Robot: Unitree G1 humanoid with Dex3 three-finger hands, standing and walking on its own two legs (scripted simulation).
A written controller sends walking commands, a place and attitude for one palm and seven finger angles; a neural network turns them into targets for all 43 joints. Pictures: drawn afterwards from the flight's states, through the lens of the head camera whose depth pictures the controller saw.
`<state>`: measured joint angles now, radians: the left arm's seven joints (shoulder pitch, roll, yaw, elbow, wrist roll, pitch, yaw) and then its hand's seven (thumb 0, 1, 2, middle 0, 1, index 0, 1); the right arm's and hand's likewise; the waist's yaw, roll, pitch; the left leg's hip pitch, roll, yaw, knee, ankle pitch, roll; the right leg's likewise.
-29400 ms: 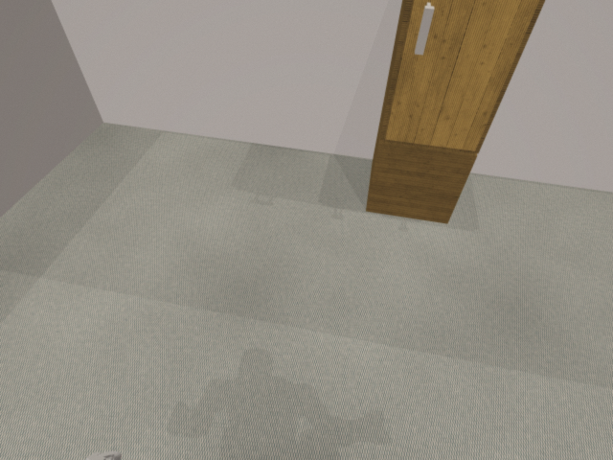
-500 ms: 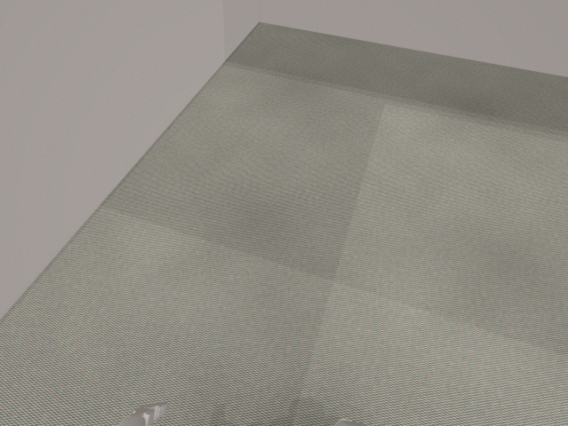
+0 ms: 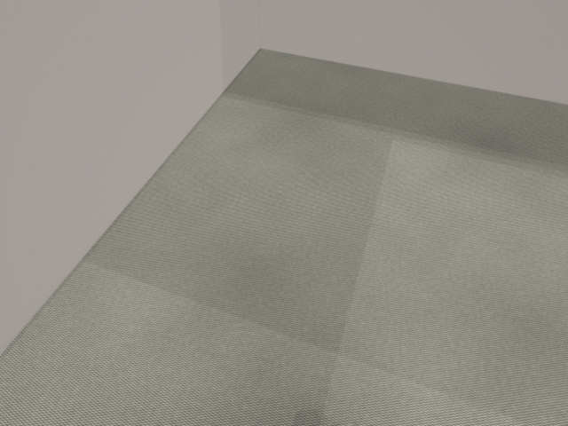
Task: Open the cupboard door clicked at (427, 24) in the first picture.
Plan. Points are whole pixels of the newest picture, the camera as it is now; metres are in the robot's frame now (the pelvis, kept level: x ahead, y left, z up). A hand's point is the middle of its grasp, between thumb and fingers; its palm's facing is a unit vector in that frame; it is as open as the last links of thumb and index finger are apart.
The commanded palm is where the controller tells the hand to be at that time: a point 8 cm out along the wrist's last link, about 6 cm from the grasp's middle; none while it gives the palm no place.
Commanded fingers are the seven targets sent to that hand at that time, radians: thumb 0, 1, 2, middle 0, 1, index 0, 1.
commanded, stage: turn to face it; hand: left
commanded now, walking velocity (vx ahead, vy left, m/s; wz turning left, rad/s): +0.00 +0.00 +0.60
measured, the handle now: out of the picture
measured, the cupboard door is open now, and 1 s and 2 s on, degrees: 54 54 54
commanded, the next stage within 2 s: none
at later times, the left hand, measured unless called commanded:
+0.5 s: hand (174, 375) +0.22 +0.20 -0.16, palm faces +0.30 -0.92 -0.24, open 7.4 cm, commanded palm none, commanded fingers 0.00 0.90 0.90 -0.20 -0.30 -0.20 -0.30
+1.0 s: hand (190, 418) +0.16 +0.17 -0.18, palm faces +0.60 -0.76 -0.26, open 7.4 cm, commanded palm none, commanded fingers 0.00 0.90 0.90 -0.20 -0.30 -0.20 -0.30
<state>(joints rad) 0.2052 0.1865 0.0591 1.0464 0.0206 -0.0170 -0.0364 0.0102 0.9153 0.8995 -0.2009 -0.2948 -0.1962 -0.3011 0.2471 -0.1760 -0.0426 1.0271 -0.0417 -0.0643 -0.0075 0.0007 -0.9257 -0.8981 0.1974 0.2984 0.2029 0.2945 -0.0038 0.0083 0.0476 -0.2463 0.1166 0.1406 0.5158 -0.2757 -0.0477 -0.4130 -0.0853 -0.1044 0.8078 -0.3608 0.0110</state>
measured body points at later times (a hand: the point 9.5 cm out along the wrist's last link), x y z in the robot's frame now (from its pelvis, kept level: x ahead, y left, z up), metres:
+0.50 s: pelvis +0.16 -0.03 +0.00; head +0.22 -0.01 +0.44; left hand +0.20 +0.25 -0.14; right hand +0.29 -0.25 -0.15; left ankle +0.13 +0.11 -0.73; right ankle +0.18 -0.16 -0.70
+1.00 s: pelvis +0.24 -0.04 +0.00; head +0.28 +0.01 +0.44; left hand +0.13 +0.21 -0.16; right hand +0.49 -0.18 -0.13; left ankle +0.17 +0.06 -0.73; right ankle +0.28 -0.18 -0.66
